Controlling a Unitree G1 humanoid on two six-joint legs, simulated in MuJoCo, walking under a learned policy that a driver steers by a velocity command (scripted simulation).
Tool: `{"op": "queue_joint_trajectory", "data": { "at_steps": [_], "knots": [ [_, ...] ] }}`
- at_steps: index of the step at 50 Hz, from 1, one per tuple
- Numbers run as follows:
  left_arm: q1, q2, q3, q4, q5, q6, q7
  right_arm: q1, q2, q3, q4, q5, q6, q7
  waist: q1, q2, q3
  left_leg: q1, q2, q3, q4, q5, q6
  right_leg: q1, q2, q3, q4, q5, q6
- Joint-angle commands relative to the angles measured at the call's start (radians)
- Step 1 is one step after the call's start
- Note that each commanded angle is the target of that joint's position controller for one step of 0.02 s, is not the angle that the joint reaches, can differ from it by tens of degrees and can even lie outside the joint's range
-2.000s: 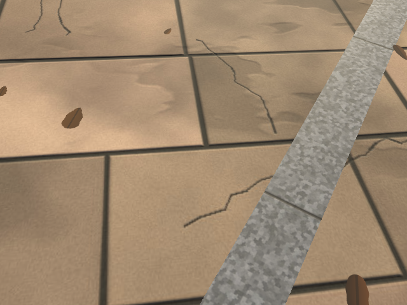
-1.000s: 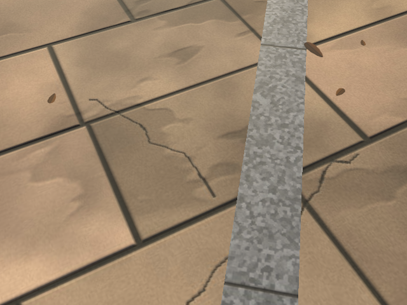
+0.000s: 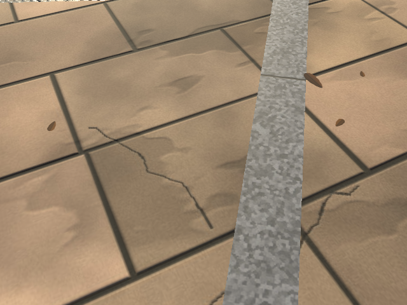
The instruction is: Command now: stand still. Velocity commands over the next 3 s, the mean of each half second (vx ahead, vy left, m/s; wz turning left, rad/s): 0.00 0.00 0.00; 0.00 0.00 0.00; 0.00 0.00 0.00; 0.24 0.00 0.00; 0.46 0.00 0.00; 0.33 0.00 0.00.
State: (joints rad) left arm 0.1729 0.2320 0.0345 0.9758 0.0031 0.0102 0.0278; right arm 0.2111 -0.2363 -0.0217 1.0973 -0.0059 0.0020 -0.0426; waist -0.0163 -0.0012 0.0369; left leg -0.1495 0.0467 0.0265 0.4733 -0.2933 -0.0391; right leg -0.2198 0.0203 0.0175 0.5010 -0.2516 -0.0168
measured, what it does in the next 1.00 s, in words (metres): stands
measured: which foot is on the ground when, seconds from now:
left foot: down 0.00-1.00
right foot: down 0.00-1.00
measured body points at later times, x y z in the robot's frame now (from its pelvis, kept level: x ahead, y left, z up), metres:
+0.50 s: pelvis +0.00 +0.01 +0.00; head +0.01 +0.00 +0.45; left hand +0.05 +0.26 -0.15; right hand -0.01 -0.24 -0.16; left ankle -0.02 +0.14 -0.74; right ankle +0.01 -0.11 -0.74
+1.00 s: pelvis +0.00 +0.01 +0.00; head +0.01 +0.01 +0.45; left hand +0.03 +0.25 -0.16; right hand -0.03 -0.22 -0.16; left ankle -0.02 +0.14 -0.74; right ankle +0.01 -0.11 -0.74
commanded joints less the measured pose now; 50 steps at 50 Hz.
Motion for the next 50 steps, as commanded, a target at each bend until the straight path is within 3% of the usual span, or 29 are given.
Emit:
{"op": "queue_joint_trajectory", "data": {
  "at_steps": [1, 22, 50],
  "knots": [
    [-0.006, 0.109, 0.019, -0.023, -0.001, -0.009, 0.004, 0.035, -0.102, -0.015, -0.016, 0.000, -0.008, -0.004, 0.002, -0.002, -0.008, -0.058, 0.002, -0.001, -0.080, 0.092, 0.014, 0.024, -0.046, 0.045, -0.093, 0.145, -0.027],
    [0.032, 0.080, 0.006, 0.073, -0.006, -0.004, 0.009, 0.135, -0.055, -0.003, 0.012, 0.002, -0.014, -0.009, 0.011, 0.004, 0.008, -0.075, -0.007, 0.003, -0.084, 0.095, 0.021, 0.018, -0.037, 0.029, -0.093, 0.152, -0.021],
    [0.082, 0.051, -0.002, 0.113, -0.009, -0.003, 0.015, 0.211, -0.018, -0.003, 0.010, 0.005, -0.017, -0.011, 0.014, 0.006, 0.023, -0.087, -0.013, 0.001, -0.085, 0.098, 0.031, 0.009, -0.034, 0.020, -0.087, 0.154, -0.013]
  ]
}}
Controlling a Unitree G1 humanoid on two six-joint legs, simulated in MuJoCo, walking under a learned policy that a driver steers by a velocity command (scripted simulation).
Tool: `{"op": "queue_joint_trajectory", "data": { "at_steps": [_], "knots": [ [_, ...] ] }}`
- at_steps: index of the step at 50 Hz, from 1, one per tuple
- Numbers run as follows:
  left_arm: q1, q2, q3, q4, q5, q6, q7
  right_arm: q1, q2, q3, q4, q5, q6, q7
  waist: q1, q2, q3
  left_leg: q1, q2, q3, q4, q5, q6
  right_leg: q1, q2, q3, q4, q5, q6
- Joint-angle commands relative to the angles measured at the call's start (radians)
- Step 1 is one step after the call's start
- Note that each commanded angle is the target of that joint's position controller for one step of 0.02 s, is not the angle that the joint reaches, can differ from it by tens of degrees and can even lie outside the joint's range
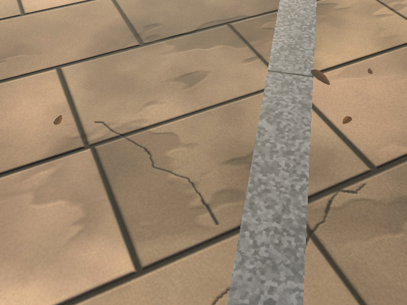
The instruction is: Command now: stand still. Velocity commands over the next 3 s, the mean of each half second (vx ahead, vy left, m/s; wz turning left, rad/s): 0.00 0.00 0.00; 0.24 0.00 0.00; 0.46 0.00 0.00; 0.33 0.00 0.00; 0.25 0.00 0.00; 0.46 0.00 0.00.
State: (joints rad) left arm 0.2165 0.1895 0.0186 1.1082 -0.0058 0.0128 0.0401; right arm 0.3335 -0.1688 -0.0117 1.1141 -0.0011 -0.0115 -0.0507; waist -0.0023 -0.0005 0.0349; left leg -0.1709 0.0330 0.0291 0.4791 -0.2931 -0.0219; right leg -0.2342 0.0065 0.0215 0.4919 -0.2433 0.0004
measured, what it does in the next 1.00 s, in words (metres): walks ahead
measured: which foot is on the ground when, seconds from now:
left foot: down 0.00-0.82, up 0.84-1.00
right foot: down 0.00-1.00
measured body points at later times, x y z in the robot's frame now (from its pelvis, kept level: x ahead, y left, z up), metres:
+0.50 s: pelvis +0.00 +0.00 +0.00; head +0.01 +0.00 +0.45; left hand +0.01 +0.24 -0.16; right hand -0.03 -0.22 -0.16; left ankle -0.02 +0.13 -0.74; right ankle +0.01 -0.12 -0.74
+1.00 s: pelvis +0.11 -0.02 +0.00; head +0.11 -0.04 +0.45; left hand +0.03 +0.21 -0.14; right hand +0.17 -0.28 -0.14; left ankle +0.10 +0.12 -0.64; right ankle +0.03 -0.12 -0.74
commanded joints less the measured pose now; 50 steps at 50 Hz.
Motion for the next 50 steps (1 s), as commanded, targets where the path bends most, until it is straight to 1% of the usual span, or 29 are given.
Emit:
{"op": "queue_joint_trajectory", "data": {
  "at_steps": [1, 28, 29, 30, 31, 32, 33, 34, 35, 36, 37, 38, 39, 40, 41, 42, 43, 44, 45, 46, 47, 48, 49, 50],
  "knots": [
    [0.040, 0.093, 0.014, -0.019, 0.000, -0.005, 0.003, 0.091, -0.084, -0.014, -0.007, 0.000, -0.003, -0.002, 0.000, 0.006, 0.026, -0.066, 0.001, -0.001, -0.091, 0.098, 0.014, 0.023, -0.021, 0.016, -0.077, 0.146, -0.030],
    [0.080, 0.073, 0.013, -0.012, -0.002, -0.008, 0.007, 0.123, -0.064, -0.017, -0.014, 0.002, -0.006, -0.001, 0.001, 0.006, 0.036, -0.072, -0.003, -0.005, -0.090, 0.099, 0.022, 0.018, -0.021, 0.011, -0.070, 0.144, -0.022],
    [0.098, 0.063, 0.011, -0.002, -0.002, -0.007, 0.008, 0.143, -0.054, -0.015, -0.003, 0.003, -0.004, -0.002, 0.000, 0.007, 0.011, -0.062, -0.012, 0.005, -0.094, 0.003, 0.026, 0.028, -0.009, -0.002, -0.070, 0.043, -0.024],
    [0.103, 0.070, 0.015, 0.000, -0.007, -0.005, 0.009, 0.149, -0.065, -0.020, -0.001, 0.009, -0.002, -0.005, 0.000, 0.014, 0.024, -0.076, -0.023, 0.009, -0.087, -0.148, 0.040, 0.006, 0.014, -0.021, -0.050, -0.128, -0.031],
    [0.106, 0.081, 0.021, -0.002, -0.013, -0.006, 0.011, 0.140, -0.085, -0.027, -0.010, 0.015, 0.000, -0.009, 0.000, 0.028, 0.054, -0.105, -0.017, -0.009, -0.087, -0.316, 0.064, -0.046, 0.029, -0.034, -0.026, -0.312, -0.043],
    [0.095, 0.084, 0.023, -0.013, -0.014, -0.013, 0.011, 0.137, -0.095, -0.031, -0.021, 0.019, -0.003, -0.011, -0.005, 0.037, 0.101, -0.143, 0.007, -0.046, -0.104, -0.439, 0.089, -0.106, 0.024, -0.028, -0.012, -0.416, -0.056],
    [0.081, 0.060, 0.018, -0.027, -0.012, -0.025, 0.008, 0.146, -0.114, -0.038, -0.027, 0.023, -0.012, -0.008, -0.013, 0.060, 0.128, -0.154, 0.053, -0.119, -0.126, -0.499, 0.120, -0.138, 0.021, -0.034, 0.022, -0.402, -0.060],
    [0.067, 0.058, 0.019, -0.037, -0.015, -0.041, 0.001, 0.182, -0.126, -0.045, -0.026, 0.030, -0.022, -0.007, -0.027, 0.074, 0.140, -0.133, 0.099, -0.187, -0.160, -0.532, 0.151, -0.198, 0.010, -0.029, 0.064, -0.379, -0.063],
    [0.046, 0.042, 0.017, -0.052, -0.019, -0.059, -0.009, 0.216, -0.148, -0.054, -0.020, 0.033, -0.032, -0.004, -0.042, 0.126, 0.147, -0.089, 0.166, -0.279, -0.214, -0.563, 0.187, -0.256, 0.016, -0.052, 0.146, -0.312, -0.058],
    [0.036, 0.017, 0.012, -0.063, -0.023, -0.074, -0.017, 0.215, -0.177, -0.065, -0.023, 0.033, -0.040, 0.000, -0.037, 0.195, 0.144, -0.069, 0.258, -0.401, -0.275, -0.581, 0.233, -0.277, 0.015, -0.086, 0.263, -0.217, -0.059],
    [0.024, 0.019, 0.011, -0.072, -0.025, -0.087, -0.026, 0.190, -0.182, -0.069, -0.035, 0.033, -0.045, 0.005, -0.028, 0.187, 0.170, -0.117, 0.309, -0.466, -0.306, -0.550, 0.258, -0.269, -0.017, -0.060, 0.314, -0.193, -0.076],
    [0.035, 0.027, 0.015, -0.075, -0.029, -0.096, -0.031, 0.148, -0.173, -0.066, -0.054, 0.029, -0.049, 0.008, -0.003, 0.175, 0.172, -0.145, 0.303, -0.440, -0.304, -0.501, 0.245, -0.234, -0.030, -0.056, 0.287, -0.221, -0.094],
    [0.087, 0.018, 0.016, -0.063, -0.035, -0.102, -0.033, 0.091, -0.171, -0.065, -0.073, 0.035, -0.051, 0.014, 0.039, 0.176, 0.172, -0.196, 0.268, -0.370, -0.269, -0.458, 0.213, -0.132, -0.028, -0.066, 0.166, -0.226, -0.110],
    [0.182, 0.022, 0.023, -0.024, -0.035, -0.106, -0.033, 0.039, -0.161, -0.061, -0.092, 0.043, -0.048, 0.020, 0.085, 0.144, 0.158, -0.277, 0.195, -0.266, -0.203, -0.391, 0.170, 0.050, 0.004, -0.094, 0.025, -0.169, -0.112],
    [0.277, 0.054, 0.040, 0.018, -0.026, -0.105, -0.032, 0.009, -0.151, -0.058, -0.109, 0.043, -0.051, 0.023, 0.112, 0.074, 0.132, -0.340, 0.116, -0.162, -0.066, -0.251, 0.130, 0.189, 0.009, -0.063, -0.022, -0.091, -0.101],
    [0.426, 0.149, 0.071, 0.046, -0.023, -0.107, -0.028, -0.023, -0.104, -0.045, -0.134, 0.036, -0.063, 0.027, 0.160, -0.160, 0.070, -0.467, -0.002, 0.005, 0.303, -0.077, 0.066, 0.334, -0.171, 0.242, -0.172, -0.182, -0.166],
    [0.531, 0.244, 0.086, 0.048, -0.018, -0.121, -0.044, -0.034, -0.053, -0.031, -0.175, 0.039, -0.088, 0.024, 0.176, -0.352, 0.014, -0.640, -0.083, -0.002, 0.600, -0.228, 0.055, 0.418, -0.381, 0.681, -0.339, -0.245, -0.300],
    [0.434, 0.164, 0.057, 0.026, -0.002, -0.137, -0.043, -0.049, -0.086, -0.039, -0.181, 0.053, -0.104, 0.031, 0.112, -0.188, 0.062, -0.719, -0.016, -0.107, 0.786, -0.212, 0.083, 0.373, -0.415, 0.710, -0.332, -0.247, -0.309],
    [0.347, 0.113, 0.042, -0.004, -0.006, -0.143, -0.045, -0.042, -0.091, -0.038, -0.179, 0.057, -0.113, 0.042, 0.073, -0.109, 0.092, -0.760, 0.023, -0.122, 0.842, -0.114, 0.110, 0.349, -0.378, 0.575, -0.316, -0.193, -0.273],
    [0.287, 0.102, 0.033, -0.025, -0.006, -0.141, -0.051, -0.042, -0.097, -0.043, -0.174, 0.047, -0.120, 0.047, 0.049, -0.057, 0.086, -0.753, 0.059, -0.109, 0.819, -0.021, 0.123, 0.329, -0.329, 0.445, -0.323, -0.115, -0.237],
    [0.263, 0.091, 0.025, -0.034, -0.006, -0.134, -0.054, -0.061, -0.121, -0.055, -0.176, 0.035, -0.123, 0.049, 0.036, -0.042, 0.092, -0.737, 0.083, -0.095, 0.757, 0.042, 0.123, 0.314, -0.292, 0.343, -0.332, 0.007, -0.205],
    [0.274, 0.065, 0.015, -0.031, -0.001, -0.124, -0.053, -0.068, -0.130, -0.063, -0.179, 0.030, -0.119, 0.054, 0.032, -0.055, 0.080, -0.695, 0.097, -0.076, 0.714, 0.080, 0.116, 0.295, -0.255, 0.258, -0.340, 0.103, -0.182],
    [0.309, 0.048, 0.010, -0.024, 0.001, -0.115, -0.048, -0.077, -0.117, -0.063, -0.179, 0.030, -0.115, 0.062, 0.038, -0.070, 0.072, -0.668, 0.096, -0.050, 0.684, 0.093, 0.108, 0.292, -0.224, 0.183, -0.330, 0.240, -0.165],
    [0.322, 0.069, 0.011, -0.023, 0.004, -0.109, -0.041, -0.094, -0.088, -0.057, -0.187, 0.032, -0.106, 0.068, 0.033, -0.087, 0.071, -0.660, 0.093, -0.031, 0.635, 0.116, 0.091, 0.277, -0.223, 0.158, -0.341, 0.264, -0.174]
  ]
}}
